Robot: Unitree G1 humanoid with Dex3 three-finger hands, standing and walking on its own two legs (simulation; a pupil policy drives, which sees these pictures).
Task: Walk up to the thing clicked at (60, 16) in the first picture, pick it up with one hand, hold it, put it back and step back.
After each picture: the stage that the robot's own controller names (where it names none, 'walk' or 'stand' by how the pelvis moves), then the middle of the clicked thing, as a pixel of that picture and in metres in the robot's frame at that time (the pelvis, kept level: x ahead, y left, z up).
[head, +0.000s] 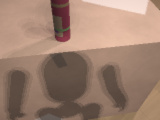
stand; (60, 12) +0.60 +0.09 +0.15
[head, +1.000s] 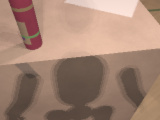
rise first; (25, 17) +0.52 +0.21 +0.17
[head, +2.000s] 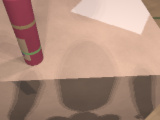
stand; (26, 32) +0.45 +0.19 +0.15
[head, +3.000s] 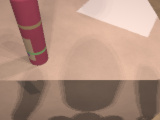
stand; (32, 33) +0.45 +0.17 +0.15
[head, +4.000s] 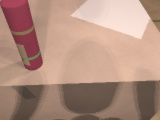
stand; (25, 38) +0.44 +0.19 +0.14
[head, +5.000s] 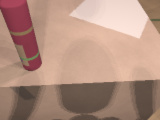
stand; (24, 38) +0.44 +0.19 +0.14
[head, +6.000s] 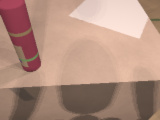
stand; (23, 39) +0.43 +0.20 +0.14
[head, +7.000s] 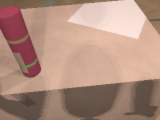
rise first; (21, 46) +0.42 +0.22 +0.15
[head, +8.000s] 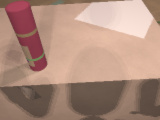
go down; (29, 40) +0.44 +0.21 +0.15
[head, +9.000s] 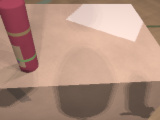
go down; (21, 40) +0.44 +0.21 +0.15
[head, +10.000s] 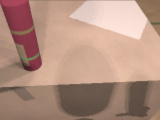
go down; (25, 38) +0.44 +0.20 +0.15
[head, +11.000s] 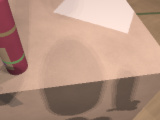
close in; (6, 40) +0.42 +0.21 +0.16
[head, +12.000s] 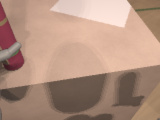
close; (0, 33) +0.44 +0.23 +0.17
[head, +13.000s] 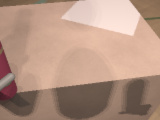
lift; out of the picture +0.33 +0.25 +0.17
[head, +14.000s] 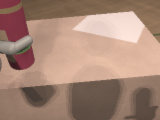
lift; (10, 23) +0.31 +0.18 +0.33
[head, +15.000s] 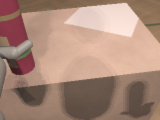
hold; (10, 29) +0.34 +0.18 +0.28
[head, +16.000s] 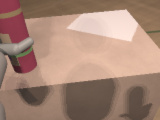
crouch; (12, 28) +0.35 +0.18 +0.29
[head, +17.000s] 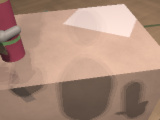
crouch; out of the picture +0.39 +0.21 +0.30
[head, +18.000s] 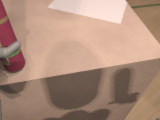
lower; (1, 33) +0.45 +0.22 +0.17
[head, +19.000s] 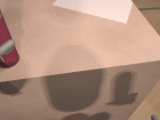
lower; out of the picture +0.44 +0.24 +0.19
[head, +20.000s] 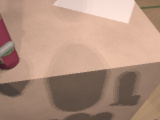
lower; out of the picture +0.43 +0.25 +0.18
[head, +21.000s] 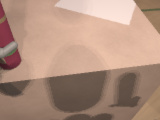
lower; out of the picture +0.43 +0.24 +0.18
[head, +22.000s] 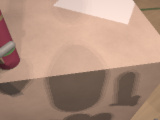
lower; out of the picture +0.43 +0.25 +0.18
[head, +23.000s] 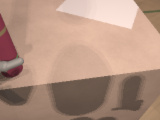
open; out of the picture +0.40 +0.24 +0.18
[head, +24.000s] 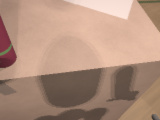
sink last; out of the picture +0.42 +0.23 +0.18
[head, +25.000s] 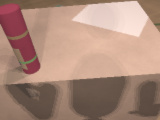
sink last; (21, 43) +0.44 +0.24 +0.16
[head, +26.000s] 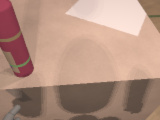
stand; (12, 44) +0.40 +0.23 +0.15
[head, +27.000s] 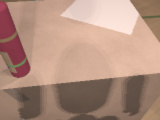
stand; (9, 45) +0.41 +0.24 +0.15
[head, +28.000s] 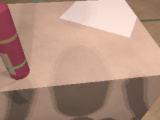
walk; (9, 46) +0.41 +0.23 +0.15
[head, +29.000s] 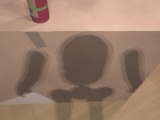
walk; out of the picture +0.60 +0.16 +0.17
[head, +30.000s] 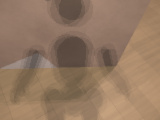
walk; out of the picture +0.94 +0.17 +0.16
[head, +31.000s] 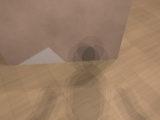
stand; out of the picture +1.22 +0.22 +0.16
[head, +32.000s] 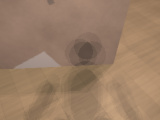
stand; out of the picture +1.19 +0.20 +0.15
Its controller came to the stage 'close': yes
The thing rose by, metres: 0.19
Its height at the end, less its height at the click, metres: +0.00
